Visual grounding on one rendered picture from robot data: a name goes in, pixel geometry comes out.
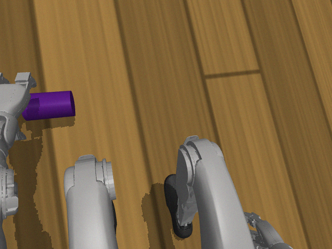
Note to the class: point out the right robot foot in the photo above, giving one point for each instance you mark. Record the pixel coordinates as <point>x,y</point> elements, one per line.
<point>171,201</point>

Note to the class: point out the left robot arm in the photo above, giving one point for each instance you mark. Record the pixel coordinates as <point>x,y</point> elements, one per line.
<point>8,188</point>

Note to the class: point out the left robot hand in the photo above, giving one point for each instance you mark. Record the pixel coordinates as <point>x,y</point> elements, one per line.
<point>14,98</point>

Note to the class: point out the right robot hand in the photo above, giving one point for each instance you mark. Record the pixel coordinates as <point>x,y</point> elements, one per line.
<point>265,236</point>

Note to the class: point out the bottle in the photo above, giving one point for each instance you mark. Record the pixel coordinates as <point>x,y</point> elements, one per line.
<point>48,105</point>

